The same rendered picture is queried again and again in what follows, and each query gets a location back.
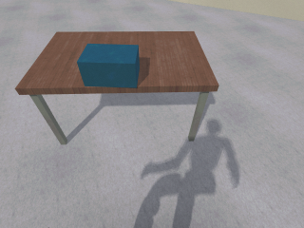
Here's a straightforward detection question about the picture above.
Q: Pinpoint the carton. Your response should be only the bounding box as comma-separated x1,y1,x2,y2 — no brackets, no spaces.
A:
77,44,140,88

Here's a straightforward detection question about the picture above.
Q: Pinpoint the table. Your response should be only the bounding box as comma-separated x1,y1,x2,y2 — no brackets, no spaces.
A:
15,31,219,145

